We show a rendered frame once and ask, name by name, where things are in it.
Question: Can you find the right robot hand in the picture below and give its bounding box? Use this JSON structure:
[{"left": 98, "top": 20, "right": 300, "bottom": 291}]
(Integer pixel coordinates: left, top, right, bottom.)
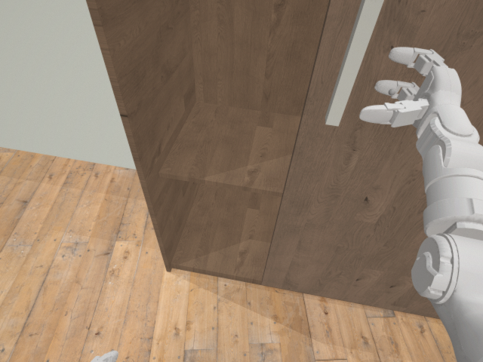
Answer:
[{"left": 359, "top": 47, "right": 462, "bottom": 128}]

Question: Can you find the handle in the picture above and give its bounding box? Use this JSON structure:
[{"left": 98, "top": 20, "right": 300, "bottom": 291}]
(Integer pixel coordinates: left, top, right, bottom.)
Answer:
[{"left": 325, "top": 0, "right": 384, "bottom": 127}]

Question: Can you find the wardrobe door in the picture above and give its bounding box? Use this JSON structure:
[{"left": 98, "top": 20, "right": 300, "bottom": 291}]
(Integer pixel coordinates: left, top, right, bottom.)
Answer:
[{"left": 261, "top": 0, "right": 483, "bottom": 319}]

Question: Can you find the robot right upper arm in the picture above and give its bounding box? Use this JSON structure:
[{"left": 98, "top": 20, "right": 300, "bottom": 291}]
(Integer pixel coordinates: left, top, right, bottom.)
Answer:
[{"left": 411, "top": 233, "right": 483, "bottom": 362}]

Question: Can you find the robot right forearm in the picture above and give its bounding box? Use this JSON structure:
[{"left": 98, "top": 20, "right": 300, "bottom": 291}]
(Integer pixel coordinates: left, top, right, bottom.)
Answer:
[{"left": 416, "top": 104, "right": 483, "bottom": 241}]

